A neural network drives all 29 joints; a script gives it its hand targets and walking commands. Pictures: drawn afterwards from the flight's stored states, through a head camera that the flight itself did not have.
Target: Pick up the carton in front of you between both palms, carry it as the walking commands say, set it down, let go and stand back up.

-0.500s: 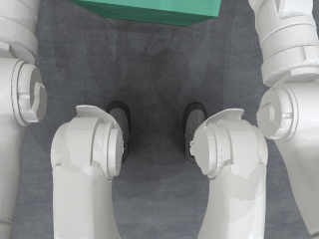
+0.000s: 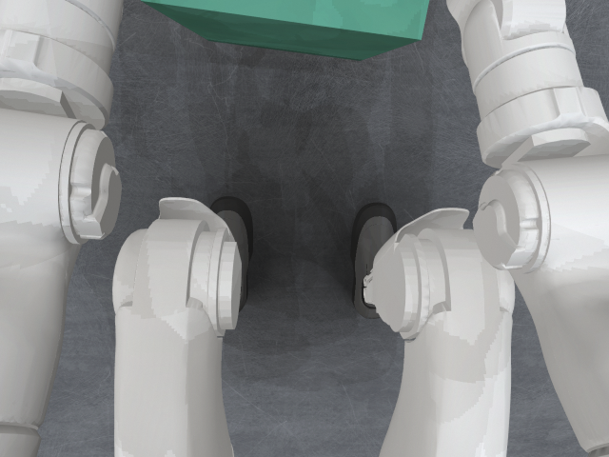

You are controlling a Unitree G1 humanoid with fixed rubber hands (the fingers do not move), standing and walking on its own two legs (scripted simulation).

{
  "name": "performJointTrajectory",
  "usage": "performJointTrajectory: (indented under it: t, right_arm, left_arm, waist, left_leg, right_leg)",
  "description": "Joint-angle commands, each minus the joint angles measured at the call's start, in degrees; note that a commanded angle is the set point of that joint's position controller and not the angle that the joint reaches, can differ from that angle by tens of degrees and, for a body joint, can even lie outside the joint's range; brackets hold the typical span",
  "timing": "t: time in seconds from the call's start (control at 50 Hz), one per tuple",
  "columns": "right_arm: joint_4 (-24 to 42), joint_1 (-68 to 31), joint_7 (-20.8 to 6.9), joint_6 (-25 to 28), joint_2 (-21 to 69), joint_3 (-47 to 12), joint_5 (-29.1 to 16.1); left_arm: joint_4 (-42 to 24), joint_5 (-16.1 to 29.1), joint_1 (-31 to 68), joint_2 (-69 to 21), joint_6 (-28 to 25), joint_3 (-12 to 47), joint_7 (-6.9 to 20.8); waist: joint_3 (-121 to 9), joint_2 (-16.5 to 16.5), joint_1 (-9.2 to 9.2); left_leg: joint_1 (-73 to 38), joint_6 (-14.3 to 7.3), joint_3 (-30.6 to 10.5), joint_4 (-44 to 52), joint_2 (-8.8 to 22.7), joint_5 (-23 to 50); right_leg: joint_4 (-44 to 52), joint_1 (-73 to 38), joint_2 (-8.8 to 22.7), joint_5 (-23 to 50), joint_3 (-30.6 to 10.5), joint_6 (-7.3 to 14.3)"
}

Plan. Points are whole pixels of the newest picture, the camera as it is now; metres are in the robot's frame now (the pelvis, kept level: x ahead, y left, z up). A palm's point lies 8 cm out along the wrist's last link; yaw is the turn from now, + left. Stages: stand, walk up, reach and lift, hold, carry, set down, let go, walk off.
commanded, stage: reach and lift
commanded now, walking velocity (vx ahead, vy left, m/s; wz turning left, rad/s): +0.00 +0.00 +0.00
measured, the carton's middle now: out of the picture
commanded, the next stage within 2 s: none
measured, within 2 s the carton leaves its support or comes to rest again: leaves its support in 0.34 s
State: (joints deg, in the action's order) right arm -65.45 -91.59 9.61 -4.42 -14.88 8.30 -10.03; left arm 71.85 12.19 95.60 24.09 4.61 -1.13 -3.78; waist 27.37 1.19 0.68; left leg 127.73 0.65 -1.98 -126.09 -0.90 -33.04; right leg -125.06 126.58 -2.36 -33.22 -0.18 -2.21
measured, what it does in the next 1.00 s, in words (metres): rises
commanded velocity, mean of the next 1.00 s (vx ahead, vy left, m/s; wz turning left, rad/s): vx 0.00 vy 0.00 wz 0.00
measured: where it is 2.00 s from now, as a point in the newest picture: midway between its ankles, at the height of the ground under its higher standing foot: (302, 277)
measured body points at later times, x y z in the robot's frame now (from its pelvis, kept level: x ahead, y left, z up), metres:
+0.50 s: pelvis +0.01 +0.00 +0.01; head +0.34 +0.04 +0.30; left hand +0.56 +0.19 -0.11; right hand +0.57 -0.12 -0.10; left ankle +0.11 +0.12 -0.34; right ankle +0.12 -0.13 -0.34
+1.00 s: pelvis +0.00 -0.01 +0.13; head +0.27 +0.02 +0.49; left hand +0.51 +0.18 +0.07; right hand +0.52 -0.12 +0.07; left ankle +0.11 +0.12 -0.34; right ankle +0.12 -0.13 -0.34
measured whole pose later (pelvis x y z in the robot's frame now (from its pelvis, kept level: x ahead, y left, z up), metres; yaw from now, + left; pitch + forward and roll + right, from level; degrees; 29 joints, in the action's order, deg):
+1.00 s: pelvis +0.00 -0.01 +0.13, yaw +2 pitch +43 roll -1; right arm -35.8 -61.6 4.6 -24.0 1.6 29.2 12.0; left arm 38.0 -14.3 63.1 2.4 25.3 -25.9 0.2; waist -7.7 1.8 0.7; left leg 115.0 1.7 -2.8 -98.3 -2.2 -26.4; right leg -98.4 114.1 -4.3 -27.4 -2.9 -2.7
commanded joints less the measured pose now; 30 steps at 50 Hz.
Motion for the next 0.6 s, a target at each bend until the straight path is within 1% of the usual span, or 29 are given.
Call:
performJointTrajectory:
  t: [0.0, 0.02, 0.04, 0.06, 0.1, 0.14, 0.18, 0.2, 0.24, 0.28, 0.32, 0.34, 0.36, 0.38, 0.4, 0.42, 0.44, 0.46, 0.48, 0.52, 0.56, 0.58]
  right_arm:
    - [6.45, -23.88, -5.69, -0.48, 19.41, -3.64, 2.25]
    - [6.54, -26.20, -8.44, -1.42, 29.55, -4.61, 3.12]
    - [7.06, -27.24, -11.18, -2.50, 37.51, -4.95, 4.22]
    - [8.13, -27.95, -13.53, -3.65, 42.55, -4.88, 5.05]
    - [10.02, -27.86, -16.84, -5.63, 48.51, -4.51, 5.84]
    - [11.79, -27.22, -18.51, -6.78, 51.39, -5.10, 5.68]
    - [14.01, -27.29, -19.07, -7.42, 53.56, -7.05, 4.39]
    - [15.05, -26.95, -19.06, -7.57, 55.00, -8.01, 3.26]
    - [18.20, -28.56, -18.91, -7.74, 57.63, -10.49, 0.70]
    - [22.20, -30.29, -18.58, -8.02, 60.94, -13.38, -1.99]
    - [26.88, -30.96, -18.25, -8.75, 63.87, -15.77, -3.95]
    - [29.31, -30.91, -18.27, -9.40, 64.80, -16.36, -4.25]
    - [31.37, -30.83, -18.14, -10.24, 66.33, -16.75, -3.88]
    - [33.53, -30.83, -17.79, -10.91, 67.44, -18.02, -3.72]
    - [35.04, -30.54, -17.62, -11.55, 67.78, -18.55, -3.37]
    - [35.80, -30.04, -17.60, -12.18, 68.10, -19.15, -3.02]
    - [35.71, -29.01, -17.65, -12.75, 68.44, -19.30, -2.42]
    - [34.69, -27.29, -17.81, -13.30, 68.84, -18.80, -1.44]
    - [32.67, -25.10, -17.85, -13.73, 69.58, -17.83, -0.03]
    - [27.74, -20.94, -18.07, -14.47, 70.13, -13.51, 4.39]
    - [22.42, -17.27, -18.16, -15.22, 69.52, -7.24, 9.87]
    - [19.96, -15.80, -18.23, -15.55, 68.84, -4.13, 12.38]
  left_arm:
    - [-7.94, -0.05, 24.90, -23.14, 0.10, 4.71, 5.64]
    - [-8.44, -0.94, 27.16, -33.26, 0.96, 5.80, 8.26]
    - [-9.06, -2.15, 27.80, -41.49, 2.06, 5.86, 10.91]
    - [-9.63, -3.17, 26.48, -47.13, 3.22, 5.30, 13.26]
    - [-11.82, -4.35, 24.01, -53.87, 5.08, 4.11, 16.66]
    - [-13.80, -4.57, 22.70, -57.33, 6.33, 3.86, 18.49]
    - [-16.42, -3.55, 23.00, -59.39, 7.11, 5.06, 19.20]
    - [-18.11, -2.77, 23.55, -60.04, 7.39, 6.17, 19.26]
    - [-22.14, -0.86, 25.05, -62.12, 7.76, 8.58, 19.01]
    - [-27.97, 1.00, 26.94, -64.51, 8.01, 11.12, 18.19]
    - [-35.32, 1.96, 28.46, -66.71, 8.72, 13.08, 17.11]
    - [-38.64, 1.75, 28.67, -67.68, 9.34, 13.52, 16.60]
    - [-41.00, 0.95, 28.16, -68.27, 10.22, 13.69, 16.23]
    - [-43.00, 0.52, 28.14, -70.56, 10.82, 15.01, 15.27]
    - [-44.01, -0.45, 26.59, -71.24, 11.59, 15.00, 14.52]
    - [-43.94, -1.57, 24.36, -71.72, 12.42, 14.62, 14.03]
    - [-43.11, -2.66, 21.98, -72.57, 13.25, 13.99, 13.81]
    - [-41.72, -3.87, 19.61, -73.47, 13.99, 12.90, 13.90]
    - [-39.55, -5.14, 17.33, -74.57, 14.65, 11.90, 14.14]
    - [-33.95, -8.06, 13.63, -76.58, 15.53, 8.84, 15.23]
    - [-28.24, -11.41, 11.18, -76.92, 16.18, 4.35, 16.56]
    - [-25.88, -13.06, 10.50, -76.72, 16.48, 2.04, 17.04]
  waist:
    - [-68.19, -2.65, -1.51]
    - [-66.33, -2.84, -1.39]
    - [-64.08, -3.02, -1.08]
    - [-62.27, -3.02, -0.83]
    - [-60.28, -2.20, -0.61]
    - [-60.63, -1.34, -0.67]
    - [-64.04, -0.64, -0.71]
    - [-67.01, -0.61, -0.44]
    - [-75.62, -0.94, -0.21]
    - [-88.25, -1.36, 0.32]
    - [-102.96, -2.46, 0.76]
    - [-109.55, -3.49, 0.95]
    - [-115.19, -4.81, 1.62]
    - [-119.54, -5.59, 1.57]
    - [-121.68, -5.82, 2.36]
    - [-121.70, -5.26, 2.98]
    - [-119.65, -4.74, 3.40]
    - [-115.93, -4.20, 3.34]
    - [-110.76, -4.06, 3.05]
    - [-98.58, -3.37, 1.29]
    - [-87.54, -3.14, -0.40]
    - [-83.29, -3.29, -1.15]
  left_leg:
    - [-32.65, 0.60, 2.59, 9.30, -2.60, 15.26]
    - [-32.47, 0.60, 2.82, 8.92, -3.24, 15.00]
    - [-31.56, 0.46, 3.31, 8.52, -3.80, 14.36]
    - [-30.48, 0.12, 3.70, 8.28, -4.15, 13.73]
    - [-27.49, -0.51, 4.26, 7.86, -4.61, 13.19]
    - [-26.60, -1.04, 4.35, 7.54, -4.71, 14.18]
    - [-28.31, -1.31, 4.32, 7.31, -4.73, 15.98]
    - [-29.87, -1.28, 4.48, 7.30, -4.74, 16.81]
    - [-34.63, -1.25, 4.43, 7.20, -4.82, 20.65]
    - [-41.96, -1.06, 4.57, 7.03, -5.06, 27.50]
    - [-51.30, -0.81, 4.72, 7.24, -5.49, 35.92]
    - [-56.31, -0.74, 4.58, 7.51, -5.69, 40.35]
    - [-60.57, -0.71, 4.51, 7.96, -5.88, 43.93]
    - [-63.00, -0.38, 4.93, 8.18, -6.17, 44.48]
    - [-64.55, -0.21, 5.05, 9.06, -6.37, 44.36]
    - [-64.02, -0.06, 5.31, 10.08, -6.46, 43.06]
    - [-61.83, 0.15, 5.67, 11.48, -6.73, 40.78]
    - [-59.06, 0.31, 6.00, 13.05, -6.94, 38.40]
    - [-54.47, 0.57, 6.46, 14.83, -7.04, 34.30]
    - [-43.89, 0.78, 6.90, 18.46, -7.01, 23.83]
    - [-36.14, 0.60, 6.88, 22.06, -7.07, 15.23]
    - [-33.71, 0.46, 6.82, 23.77, -7.12, 12.05]
  right_leg:
    - [7.35, -34.68, -3.63, 16.39, 3.42, 0.80]
    - [6.83, -33.24, -4.31, 15.58, 3.65, 0.83]
    - [6.46, -31.82, -4.84, 14.47, 3.89, 0.91]
    - [6.21, -30.25, -5.11, 13.39, 4.37, 1.12]
    - [5.95, -28.47, -5.34, 12.54, 4.97, 1.70]
    - [5.59, -27.67, -5.16, 13.35, 5.32, 2.04]
    - [5.14, -28.49, -4.95, 14.76, 5.51, 2.30]
    - [4.89, -29.96, -4.98, 15.70, 5.62, 2.39]
    - [4.31, -32.19, -5.09, 19.13, 5.86, 2.56]
    - [4.01, -35.50, -5.39, 24.51, 6.18, 2.41]
    - [4.74, -37.95, -6.00, 30.24, 6.41, 2.00]
    - [5.46, -37.16, -6.31, 32.20, 6.55, 1.75]
    - [6.19, -35.35, -6.53, 32.63, 6.74, 1.32]
    - [6.95, -34.23, -6.95, 32.61, 7.10, 0.93]
    - [8.00, -33.39, -7.23, 31.73, 7.20, 0.68]
    - [9.17, -32.92, -7.46, 30.42, 7.25, 0.47]
    - [10.53, -32.77, -7.61, 28.67, 7.28, 0.34]
    - [12.21, -32.40, -7.73, 26.98, 7.15, 0.26]
    - [13.93, -32.10, -7.77, 24.44, 6.87, 0.36]
    - [17.57, -31.00, -7.81, 18.27, 6.36, 0.81]
    - [20.94, -29.46, -7.70, 12.39, 5.89, 1.15]
    - [22.58, -28.61, -7.62, 9.89, 5.67, 1.36]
